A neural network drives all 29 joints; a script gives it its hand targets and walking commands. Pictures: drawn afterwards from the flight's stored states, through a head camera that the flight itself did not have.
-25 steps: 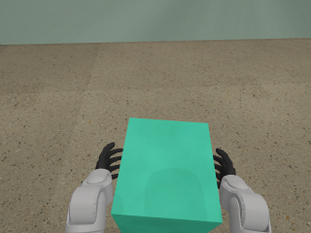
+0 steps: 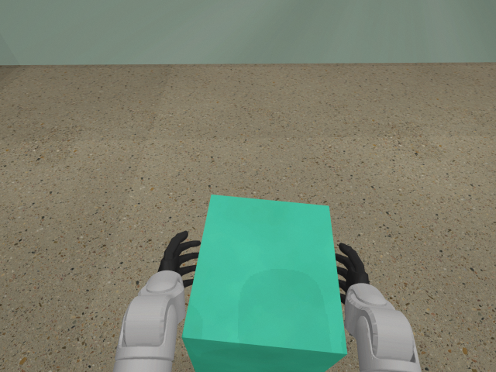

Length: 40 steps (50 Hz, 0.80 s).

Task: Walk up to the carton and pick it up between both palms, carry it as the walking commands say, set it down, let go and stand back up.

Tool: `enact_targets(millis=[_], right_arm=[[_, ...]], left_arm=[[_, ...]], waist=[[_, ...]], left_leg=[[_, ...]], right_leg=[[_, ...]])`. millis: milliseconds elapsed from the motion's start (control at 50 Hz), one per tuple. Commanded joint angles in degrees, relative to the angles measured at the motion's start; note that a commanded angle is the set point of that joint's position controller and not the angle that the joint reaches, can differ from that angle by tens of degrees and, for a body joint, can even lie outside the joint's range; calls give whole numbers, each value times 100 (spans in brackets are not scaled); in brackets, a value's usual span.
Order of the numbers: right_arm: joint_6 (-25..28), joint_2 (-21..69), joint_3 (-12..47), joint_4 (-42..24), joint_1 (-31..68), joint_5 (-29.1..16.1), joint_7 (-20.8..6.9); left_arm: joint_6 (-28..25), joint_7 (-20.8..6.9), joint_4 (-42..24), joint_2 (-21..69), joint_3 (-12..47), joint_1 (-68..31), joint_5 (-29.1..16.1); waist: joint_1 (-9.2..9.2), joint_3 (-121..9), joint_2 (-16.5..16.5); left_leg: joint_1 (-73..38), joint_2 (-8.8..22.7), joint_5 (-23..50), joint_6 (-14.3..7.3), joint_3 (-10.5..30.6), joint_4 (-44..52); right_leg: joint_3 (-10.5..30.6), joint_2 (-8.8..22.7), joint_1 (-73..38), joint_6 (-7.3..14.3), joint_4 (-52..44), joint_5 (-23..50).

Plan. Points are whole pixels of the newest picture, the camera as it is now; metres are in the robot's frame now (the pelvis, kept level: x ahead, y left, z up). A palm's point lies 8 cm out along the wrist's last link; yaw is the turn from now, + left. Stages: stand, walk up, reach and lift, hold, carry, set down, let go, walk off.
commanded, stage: carry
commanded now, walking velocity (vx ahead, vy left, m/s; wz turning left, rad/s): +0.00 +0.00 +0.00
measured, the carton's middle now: (260, 294) +0.29 +0.00 -0.03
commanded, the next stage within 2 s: hold in 1.36 s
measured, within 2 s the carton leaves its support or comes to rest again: neither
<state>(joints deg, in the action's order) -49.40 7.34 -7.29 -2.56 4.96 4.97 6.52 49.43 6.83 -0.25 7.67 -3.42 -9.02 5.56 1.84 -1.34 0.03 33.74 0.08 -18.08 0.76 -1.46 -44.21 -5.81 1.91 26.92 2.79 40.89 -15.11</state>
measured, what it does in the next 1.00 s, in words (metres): steps on the spot: left foot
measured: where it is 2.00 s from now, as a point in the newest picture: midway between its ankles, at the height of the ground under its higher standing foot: outside the picture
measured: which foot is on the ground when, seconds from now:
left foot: up 0.00-0.08, down 0.10-1.00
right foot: down 0.00-1.00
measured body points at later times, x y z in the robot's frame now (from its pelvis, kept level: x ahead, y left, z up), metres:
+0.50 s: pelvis +0.02 +0.01 +0.02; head +0.01 +0.01 +0.47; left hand +0.31 +0.14 +0.06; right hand +0.30 -0.15 +0.05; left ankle +0.05 +0.10 -0.71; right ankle +0.08 -0.10 -0.71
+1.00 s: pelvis +0.04 +0.01 +0.02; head +0.04 +0.01 +0.47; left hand +0.33 +0.14 +0.04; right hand +0.32 -0.15 +0.03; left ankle +0.05 +0.10 -0.71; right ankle +0.08 -0.10 -0.71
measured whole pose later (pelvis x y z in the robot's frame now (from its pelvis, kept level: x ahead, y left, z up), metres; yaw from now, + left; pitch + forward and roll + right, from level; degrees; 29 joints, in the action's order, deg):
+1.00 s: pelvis +0.04 +0.01 +0.02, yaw -1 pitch +3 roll +0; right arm -41.6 7.4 -8.2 6.4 7.1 7.4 5.4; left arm 41.2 4.9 8.1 7.8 -5.1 -10.3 8.3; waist 0.7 -3.2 0.5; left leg 19.1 -0.7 -15.9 -2.1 -3.6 -32.4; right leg -4.7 1.6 21.9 1.0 31.7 -12.3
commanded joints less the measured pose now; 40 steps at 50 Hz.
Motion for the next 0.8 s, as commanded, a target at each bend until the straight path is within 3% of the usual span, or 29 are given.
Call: enact_targets(millis=[0, 20, 40, 60, 80, 100, 120, 140, 160, 180, 200, 220, 260, 280, 300, 320, 360, 420, 440, 480, 500, 520, 580, 620, 640, 680, 700, 780], right_arm=[[296, 4759, 3672, -1650, 3279, -1344, -862], [345, 4063, 2978, -392, 2954, -860, -876], [427, 4220, 3189, -720, 2950, -1032, -931], [391, 4883, 3948, -2121, 3179, -1582, -937], [278, 5019, 4125, -2730, 3453, -1810, -887], [62, 4954, 4229, -4093, 3842, -2332, -664], [82, 3184, 2223, -2082, 2268, -378, -815], [58, 3282, 2343, -72, 1844, -440, -798], [122, 4158, 3227, -1107, 2082, -1101, -853], [111, 4626, 3707, -2441, 2620, -1679, -800], [-1, 4564, 3536, -2002, 2624, -1546, -794], [-49, 4223, 3193, -1287, 2519, -1229, -781], [-33, 4225, 3188, -1103, 2571, -1112, -814], [-36, 4443, 3413, -1661, 2802, -1325, -800], [-43, 4284, 3151, -932, 2743, -1049, -846], [5, 4299, 3144, -1010, 2879, -1077, -857], [85, 4471, 3235, -1100, 3100, -1127, -897], [234, 4504, 3152, -717, 3115, -1002, -974], [253, 4679, 3340, -1057, 3230, -1180, -975], [335, 4567, 3214, -676, 3253, -1027, -1023], [372, 4654, 3353, -1050, 3321, -1192, -1014], [397, 4582, 3210, -572, 3229, -1037, -1053], [469, 4692, 3374, -912, 3294, -1208, -1066], [572, 4446, 3146, -383, 3178, -994, -1103], [607, 4604, 3374, -842, 3314, -1181, -1099], [657, 4557, 3258, -468, 3170, -1064, -1140], [670, 4607, 3350, -701, 3222, -1182, -1136], [847, 4487, 3287, -321, 3308, -1024, -1209]], left_arm=[[-311, -1022, -1557, 4912, 3156, -2791, -1519], [-374, -1006, -385, 4183, 2510, -2436, -984], [-483, -993, -869, 4318, 2706, -2434, -1097], [-454, -961, -2271, 5008, 3477, -2671, -1640], [-328, -893, -2551, 5219, 3587, -2616, -1784], [-121, -633, -3740, 5236, 3665, -2906, -2262], [-104, -808, -1730, 3452, 1886, -1635, -464], [-68, -805, 281, 3422, 2066, -1367, -533], [-168, -822, -1457, 4174, 3000, -1813, -1196], [-156, -735, -2712, 4678, 3447, -2244, -1698], [-39, -721, -2311, 4612, 3288, -2205, -1563], [27, -745, -1470, 4299, 2909, -2004, -1277], [6, -804, -1187, 4284, 2850, -1971, -1197], [3, -793, -1726, 4480, 3040, -2186, -1408], [23, -844, -932, 4372, 2797, -2082, -1146], [-31, -852, -1019, 4347, 2772, -2227, -1167], [-110, -903, -1000, 4537, 2816, -2370, -1210], [-281, -985, -679, 4547, 2743, -2531, -1124], [-300, -988, -943, 4726, 2872, -2575, -1245], [-372, -1040, -451, 4631, 2700, -2493, -1067], [-407, -1024, -873, 4706, 2850, -2620, -1216], [-435, -1051, -414, 4615, 2703, -2543, -1042], [-519, -1054, -767, 4718, 2832, -2628, -1171], [-613, -1096, -201, 4459, 2572, -2484, -937], [-653, -1085, -622, 4639, 2767, -2563, -1085], [-708, -1122, -352, 4577, 2717, -2552, -997], [-720, -1106, -573, 4629, 2791, -2573, -1074], [-882, -1188, -44, 4530, 2659, -2517, -883]], waist=[[-172, -1955, 649], [-167, -2001, 571], [-178, -2035, 503], [-188, -2109, 452], [-160, -2358, 467], [-134, -2614, 195], [-146, -2813, -592], [-141, -2841, -666], [-128, -2839, -609], [-104, -2694, -378], [-90, -2544, -299], [-96, -2395, -199], [-108, -2083, -16], [-107, -1993, 93], [-110, -1895, -6], [-108, -1854, 29], [-110, -1826, 118], [-120, -1933, 148], [-123, -1914, 171], [-122, -2028, 192], [-120, -2114, 119], [-124, -2094, 111], [-123, -2242, 122], [-123, -2399, 174], [-123, -2395, 120], [-121, -2441, 38], [-120, -2410, 35], [-121, -2402, 145]], left_leg=[[-1304, -51, 47, -75, -49, -1092], [-1538, 54, 93, -143, -40, -371], [-1777, 52, 167, -170, -129, 579], [-1987, 40, 228, -199, -62, 1557], [-2346, 255, 512, -195, 204, 1957], [-2852, 651, 1353, -243, 638, 1976], [-2833, 1072, 1959, -572, 1119, 1817], [-2811, 1176, 2305, -740, 1171, 1838], [-2685, 1107, 2361, -681, 1036, 1826], [-2470, 1004, 2295, -603, 831, 1798], [-2216, 885, 1880, -540, 698, 1839], [-1971, 789, 1269, -520, 629, 1926], [-1692, 641, 322, -454, 527, 2094], [-1647, 610, 177, -431, 493, 2109], [-1669, 607, 86, -423, 504, 2151], [-1673, 606, 20, -416, 491, 2149], [-1674, 580, 161, -391, 439, 2109], [-1811, 549, 406, -386, 374, 1985], [-1806, 537, 415, -385, 375, 1989], [-1915, 538, 685, -388, 339, 1896], [-1972, 532, 789, -385, 322, 1832], [-1968, 530, 935, -382, 301, 1806], [-2042, 544, 1172, -388, 291, 1734], [-2114, 560, 1481, -401, 281, 1614], [-2130, 548, 1517, -389, 249, 1590], [-2174, 565, 1573, -399, 273, 1594], [-2158, 584, 1554, -409, 315, 1634], [-2154, 593, 1551, -403, 281, 1585]], right_leg=[[1580, 1277, 145, 260, -2517, -1739], [1197, 1055, 4, 97, -2239, -1245], [926, 871, -277, 75, -1923, -731], [755, 700, -655, 44, -1561, -56], [693, 629, -906, -50, -1241, 713], [697, 610, -697, -145, -836, 784], [471, 347, -506, -279, -765, 364], [398, 323, -507, -294, -727, -29], [415, 354, -677, -259, -792, -24], [397, 389, -884, -256, -902, 212], [420, 410, -1038, -220, -1004, 352], [457, 423, -1110, -181, -1090, 418], [523, 481, -1074, -132, -1219, 313], [532, 514, -1074, -143, -1297, 278], [544, 495, -986, -144, -1375, 181], [539, 492, -959, -145, -1417, 97], [540, 501, -1029, -163, -1449, 210], [573, 514, -1063, -141, -1501, 307], [566, 530, -1068, -135, -1499, 298], [567, 535, -1111, -150, -1479, 453], [583, 554, -1152, -132, -1463, 545], [584, 560, -1176, -133, -1463, 608], [593, 581, -1266, -111, -1389, 810], [563, 583, -1376, -116, -1337, 984], [604, 607, -1349, -103, -1330, 1117], [590, 605, -1343, -92, -1290, 1060], [576, 586, -1329, -82, -1277, 957], [574, 579, -1367, -78, -1291, 1023]])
